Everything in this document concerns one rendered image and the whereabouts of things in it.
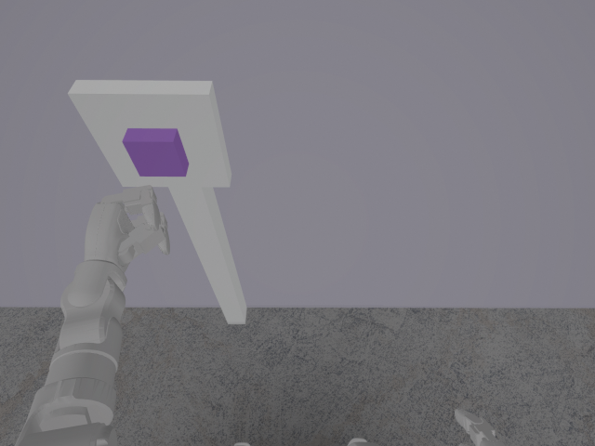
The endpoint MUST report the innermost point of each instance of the panel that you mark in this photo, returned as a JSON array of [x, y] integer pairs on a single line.
[[110, 107]]

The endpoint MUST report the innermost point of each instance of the right robot hand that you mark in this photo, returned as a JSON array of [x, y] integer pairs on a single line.
[[481, 433]]

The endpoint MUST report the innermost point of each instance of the left robot hand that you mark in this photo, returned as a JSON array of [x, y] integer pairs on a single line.
[[111, 236]]

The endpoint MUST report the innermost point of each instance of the left robot upper arm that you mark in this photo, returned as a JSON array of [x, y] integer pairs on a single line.
[[95, 434]]

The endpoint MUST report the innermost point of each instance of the button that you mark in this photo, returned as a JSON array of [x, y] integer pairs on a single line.
[[156, 152]]

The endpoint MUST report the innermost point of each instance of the robot left forearm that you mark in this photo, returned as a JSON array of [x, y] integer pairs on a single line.
[[79, 385]]

